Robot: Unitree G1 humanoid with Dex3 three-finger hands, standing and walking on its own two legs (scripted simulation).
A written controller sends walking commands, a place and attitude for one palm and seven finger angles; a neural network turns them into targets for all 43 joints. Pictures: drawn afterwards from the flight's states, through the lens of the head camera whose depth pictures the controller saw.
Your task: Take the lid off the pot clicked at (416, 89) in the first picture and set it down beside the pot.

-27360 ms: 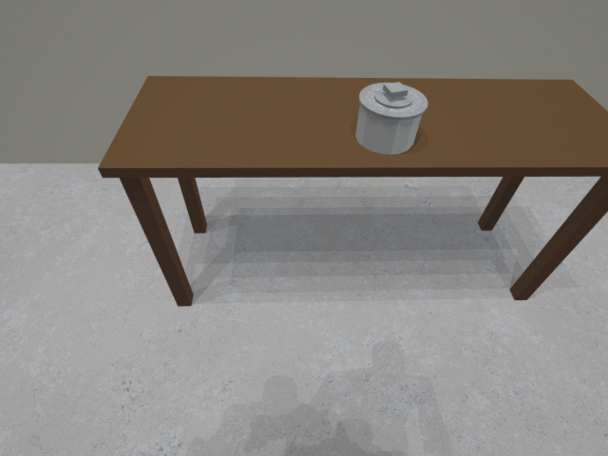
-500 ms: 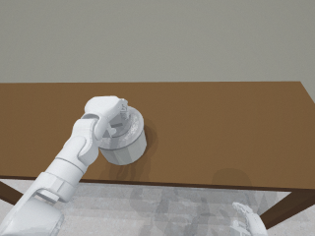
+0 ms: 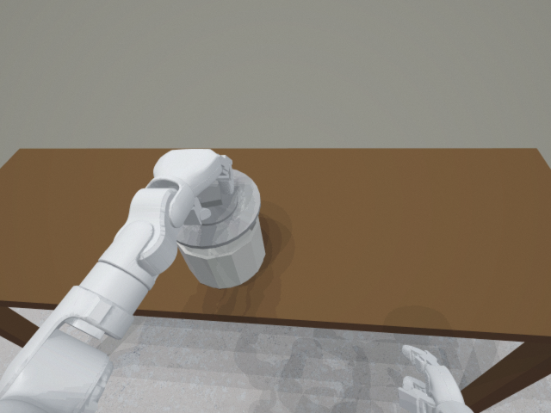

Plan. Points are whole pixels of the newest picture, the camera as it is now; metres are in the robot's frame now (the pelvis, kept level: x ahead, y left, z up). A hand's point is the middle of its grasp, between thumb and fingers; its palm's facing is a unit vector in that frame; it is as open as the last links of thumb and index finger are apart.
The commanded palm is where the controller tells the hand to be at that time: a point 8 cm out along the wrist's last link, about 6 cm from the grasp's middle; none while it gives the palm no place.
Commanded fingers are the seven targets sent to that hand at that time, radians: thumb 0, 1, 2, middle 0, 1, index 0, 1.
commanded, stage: lift the lid straight up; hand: left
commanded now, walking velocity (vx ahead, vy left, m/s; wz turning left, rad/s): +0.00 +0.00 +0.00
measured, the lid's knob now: (207, 194) +0.42 +0.14 +0.10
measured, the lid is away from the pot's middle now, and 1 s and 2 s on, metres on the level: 0.00 0.01 0.07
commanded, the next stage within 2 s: move the lid sideways beside the pot in 1.34 s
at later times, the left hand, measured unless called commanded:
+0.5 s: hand (196, 175) +0.41 +0.14 +0.16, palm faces -0.20 -0.02 -0.98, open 7.3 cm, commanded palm +0.39 +0.14 +0.23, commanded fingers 0.00 0.60 1.05 -0.83 -0.96 -0.90 -0.99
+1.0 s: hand (190, 158) +0.40 +0.13 +0.19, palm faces -0.13 +0.00 -0.99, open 7.3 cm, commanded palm +0.38 +0.14 +0.27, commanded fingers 0.00 0.60 1.05 -0.83 -0.96 -0.90 -0.99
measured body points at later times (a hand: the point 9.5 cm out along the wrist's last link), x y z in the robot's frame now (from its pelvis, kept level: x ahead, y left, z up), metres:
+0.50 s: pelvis +0.00 -0.01 +0.00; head +0.01 -0.05 +0.45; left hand +0.41 +0.14 +0.21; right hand +0.17 -0.24 -0.11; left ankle -0.03 +0.10 -0.74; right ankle +0.02 -0.13 -0.74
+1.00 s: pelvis -0.01 +0.00 +0.00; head +0.00 -0.05 +0.45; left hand +0.40 +0.13 +0.25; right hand +0.19 -0.22 -0.10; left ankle -0.03 +0.10 -0.74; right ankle +0.02 -0.12 -0.74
